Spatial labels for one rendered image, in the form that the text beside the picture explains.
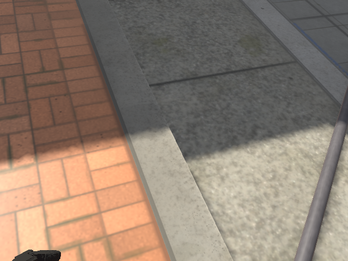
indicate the left robot hand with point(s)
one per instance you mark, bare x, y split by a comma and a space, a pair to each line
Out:
42, 255

